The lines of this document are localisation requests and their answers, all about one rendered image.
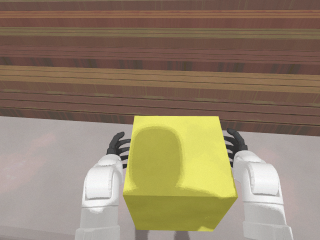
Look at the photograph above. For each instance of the carton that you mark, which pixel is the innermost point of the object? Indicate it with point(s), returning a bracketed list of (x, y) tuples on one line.
[(178, 175)]

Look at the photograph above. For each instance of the right robot hand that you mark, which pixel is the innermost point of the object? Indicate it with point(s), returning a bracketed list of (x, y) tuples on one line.
[(238, 144)]

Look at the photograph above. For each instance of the robot left forearm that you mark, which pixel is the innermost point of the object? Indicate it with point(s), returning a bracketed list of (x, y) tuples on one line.
[(100, 198)]

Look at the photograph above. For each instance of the left robot hand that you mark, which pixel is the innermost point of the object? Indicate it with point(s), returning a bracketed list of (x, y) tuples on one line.
[(115, 144)]

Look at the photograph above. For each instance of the robot right forearm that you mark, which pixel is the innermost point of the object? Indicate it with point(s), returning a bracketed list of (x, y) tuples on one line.
[(262, 196)]

